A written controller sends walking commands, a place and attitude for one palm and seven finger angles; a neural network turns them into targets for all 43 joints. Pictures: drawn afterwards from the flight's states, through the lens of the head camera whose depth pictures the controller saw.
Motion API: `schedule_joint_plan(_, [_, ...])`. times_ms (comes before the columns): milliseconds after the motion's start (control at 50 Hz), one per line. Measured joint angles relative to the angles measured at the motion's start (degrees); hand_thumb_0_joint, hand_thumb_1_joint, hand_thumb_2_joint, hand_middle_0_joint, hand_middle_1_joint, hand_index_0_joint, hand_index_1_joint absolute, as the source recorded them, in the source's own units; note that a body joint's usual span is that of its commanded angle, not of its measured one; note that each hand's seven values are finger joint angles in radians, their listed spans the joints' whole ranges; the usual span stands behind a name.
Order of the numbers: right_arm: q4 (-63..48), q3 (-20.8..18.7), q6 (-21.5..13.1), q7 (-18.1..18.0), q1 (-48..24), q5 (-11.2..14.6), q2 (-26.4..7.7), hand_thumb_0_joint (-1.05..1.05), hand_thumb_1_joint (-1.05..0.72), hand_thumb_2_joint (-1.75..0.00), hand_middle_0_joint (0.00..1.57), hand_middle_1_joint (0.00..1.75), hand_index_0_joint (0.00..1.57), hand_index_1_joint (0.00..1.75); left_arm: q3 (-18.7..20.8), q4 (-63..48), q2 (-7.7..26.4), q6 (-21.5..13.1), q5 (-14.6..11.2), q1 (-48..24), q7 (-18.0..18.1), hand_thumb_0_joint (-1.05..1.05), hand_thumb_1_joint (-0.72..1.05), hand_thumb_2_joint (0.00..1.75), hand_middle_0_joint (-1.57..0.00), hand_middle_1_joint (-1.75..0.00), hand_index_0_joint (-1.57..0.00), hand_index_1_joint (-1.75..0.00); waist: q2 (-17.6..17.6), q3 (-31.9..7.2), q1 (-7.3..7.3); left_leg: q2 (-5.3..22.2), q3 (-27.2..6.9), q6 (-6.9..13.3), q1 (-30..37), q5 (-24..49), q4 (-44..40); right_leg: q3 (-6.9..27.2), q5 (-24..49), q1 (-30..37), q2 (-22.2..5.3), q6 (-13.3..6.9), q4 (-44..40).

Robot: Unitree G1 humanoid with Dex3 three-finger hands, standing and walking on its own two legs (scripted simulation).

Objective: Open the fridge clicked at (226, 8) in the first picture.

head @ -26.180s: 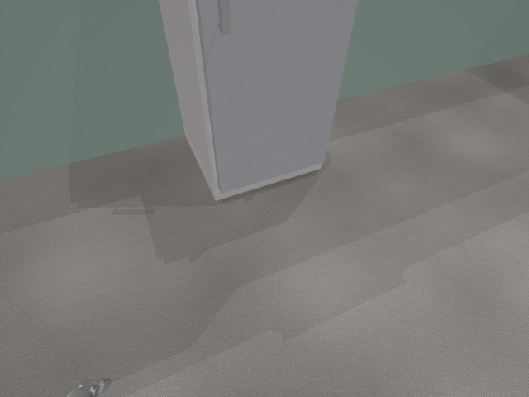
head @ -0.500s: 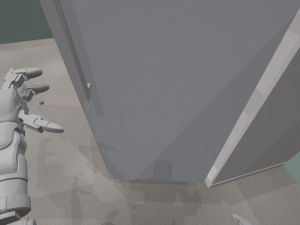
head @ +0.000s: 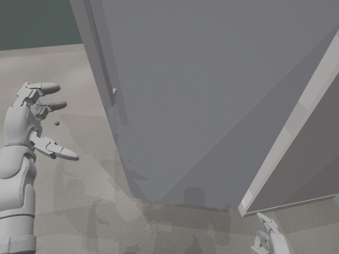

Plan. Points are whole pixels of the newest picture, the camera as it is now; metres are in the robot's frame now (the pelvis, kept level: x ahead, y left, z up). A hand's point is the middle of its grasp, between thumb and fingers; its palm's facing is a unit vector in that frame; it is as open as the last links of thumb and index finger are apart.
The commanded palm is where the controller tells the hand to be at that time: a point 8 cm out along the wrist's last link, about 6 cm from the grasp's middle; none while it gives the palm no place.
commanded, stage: draw the hand back to the body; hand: left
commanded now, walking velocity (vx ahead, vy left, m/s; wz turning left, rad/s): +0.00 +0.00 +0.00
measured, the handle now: (95, 36) +0.50 +0.24 +0.28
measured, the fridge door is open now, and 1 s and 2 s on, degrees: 72 72 72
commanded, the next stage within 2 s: step back with the hand held close in 1.70 s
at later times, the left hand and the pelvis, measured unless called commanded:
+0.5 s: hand (44, 133) +0.28 +0.28 +0.18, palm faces +0.21 -0.98 +0.00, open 14.7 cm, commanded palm +0.24 +0.32 +0.18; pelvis +0.02 +0.01 +0.01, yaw +0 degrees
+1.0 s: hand (36, 151) +0.24 +0.28 +0.17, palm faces +0.47 -0.82 -0.32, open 12.0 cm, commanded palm +0.19 +0.32 +0.18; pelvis +0.02 +0.02 +0.01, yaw +0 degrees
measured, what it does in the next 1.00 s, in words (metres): stands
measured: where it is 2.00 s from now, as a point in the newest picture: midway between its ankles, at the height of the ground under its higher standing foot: outside the picture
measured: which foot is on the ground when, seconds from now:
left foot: down 0.00-1.00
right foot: down 0.00-1.00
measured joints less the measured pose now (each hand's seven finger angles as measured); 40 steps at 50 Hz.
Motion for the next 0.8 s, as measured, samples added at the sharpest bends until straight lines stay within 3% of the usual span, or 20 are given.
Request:
schedule_joint_plan(140, [1.56,0.04,-0.13,-0.49,0.23,-0.22,0.11,0.01,-0.90,-0.90,0.20,0.30,0.21,0.30,1.09,1.84,1.84,0.98,0.27,-2.36,-0.67,-0.01,-0.55,0.20,-0.26,-1.16,-0.25,-1.16,-0.10,0.64,-0.25,0.20,-0.31,-0.17,-0.44,-0.24,-0.02,-0.30,-0.17,-0.27,0.21,-0.18,-0.26])
schedule_joint_plan(160, [1.75,0.05,-0.28,-0.66,0.46,0.22,-0.09,0.01,-0.90,-0.90,0.20,0.30,0.21,0.30,1.39,2.17,1.67,2.06,-1.78,-2.58,-1.99,-0.01,-0.55,0.20,-0.26,-1.15,-0.25,-1.16,0.08,0.63,-0.26,0.22,-0.31,-0.15,-0.15,-0.30,-0.19,-0.29,-0.18,0.06,0.23,-0.17,-0.52])
schedule_joint_plan(220, [2.14,0.31,-0.49,-1.49,1.26,1.55,-0.88,0.02,-0.90,-0.90,0.20,0.30,0.21,0.30,2.70,2.73,1.04,10.47,-6.90,-2.91,-7.01,-0.01,-0.55,0.20,-0.25,-1.15,-0.25,-1.16,0.74,0.04,-0.26,0.16,-0.14,0.08,2.01,-0.29,-1.64,-0.09,-0.06,2.22,0.19,0.05,-2.05])
schedule_joint_plan(260, [1.71,0.42,-0.69,-1.63,1.52,1.96,-1.32,0.02,-0.90,-0.90,0.20,0.30,0.21,0.30,3.09,2.04,1.51,15.47,-7.85,-1.78,-9.04,-0.01,-0.55,0.20,-0.25,-1.15,-0.25,-1.15,1.02,-0.87,-0.45,0.06,0.24,0.29,3.33,-0.36,-2.53,0.30,-0.18,3.27,0.09,0.26,-2.62])
schedule_joint_plan(300, [0.64,0.15,-0.96,-1.15,1.39,1.99,-1.52,0.02,-0.90,-0.90,0.20,0.30,0.21,0.30,3.18,-0.56,2.02,18.30,-7.37,0.54,-9.03,-0.01,-0.55,0.20,-0.25,-1.15,-0.25,-1.15,1.22,-1.42,-0.74,-0.04,0.69,0.44,4.34,-0.49,-3.14,0.76,-0.41,3.96,0.00,0.40,-2.80])
schedule_joint_plan(380, [-1.69,-0.63,-1.53,0.43,0.64,1.72,-1.43,0.02,-0.90,-0.90,0.20,0.30,0.21,0.30,4.03,-8.62,1.04,18.56,-7.77,6.43,-6.68,-0.01,-0.54,0.20,-0.25,-1.15,-0.25,-1.15,1.28,-1.58,-0.55,-0.20,1.31,0.61,5.48,-0.66,-3.70,1.39,-0.67,4.70,-0.14,0.61,-2.84])
schedule_joint_plan(460, [-2.20,-0.61,-1.20,0.95,-0.27,1.71,-1.10,0.02,-0.90,-0.90,0.20,0.30,0.21,0.30,4.63,-13.62,-0.91,18.64,-8.88,10.07,-5.85,-0.01,-0.54,0.20,-0.25,-1.15,-0.25,-1.15,0.75,-1.62,0.76,-0.35,1.08,0.70,5.94,-0.74,-3.59,1.16,-0.78,5.35,-0.30,0.74,-2.90])
schedule_joint_plan(560, [-1.91,-0.01,-0.70,0.10,-1.73,1.75,-0.72,0.02,-0.90,-0.90,0.20,0.30,0.21,0.30,3.30,-16.21,-2.08,21.33,-7.27,11.82,-4.73,-0.01,-0.55,0.20,-0.25,-1.15,-0.25,-1.15,0.51,-0.67,2.19,-0.57,0.13,0.79,6.51,-0.64,-3.11,0.22,-0.61,6.66,-0.54,0.80,-3.25])
schedule_joint_plan(640, [-1.46,0.83,-1.16,-0.86,-2.73,1.38,-0.03,0.02,-0.90,-0.90,0.20,0.30,0.21,0.30,1.52,-18.21,-2.62,20.92,-6.60,12.13,-4.22,-0.01,-0.52,0.21,-0.25,-1.13,-0.25,-1.14,0.61,0.27,2.57,-0.79,-0.40,0.87,7.05,-0.26,-3.15,-0.31,-0.23,7.58,-0.75,0.85,-3.68])
schedule_joint_plan(720, [-0.80,1.20,-1.75,0.44,-3.34,-1.27,1.20,0.01,-0.90,-0.90,0.20,0.30,0.21,0.30,-1.49,-19.77,-1.30,13.38,0.27,13.30,6.05,-0.01,-0.44,0.25,-0.25,-1.09,-0.25,-1.09,0.21,1.19,1.46,-1.01,-0.73,0.80,7.01,0.55,-3.89,-0.63,0.37,7.62,-0.99,0.90,-4.31])
schedule_joint_plan(800, [-0.49,1.05,-0.43,1.66,-2.55,-2.14,1.79,0.01,-0.90,-0.90,0.20,0.30,0.21,0.30,-2.08,-21.01,-1.99,8.16,3.77,16.94,12.34,-0.01,-0.32,0.31,-0.25,-1.02,-0.24,-1.02,0.28,2.63,0.82,-0.99,-0.17,0.86,7.72,1.44,-5.36,-0.06,1.23,7.95,-0.97,0.95,-5.38])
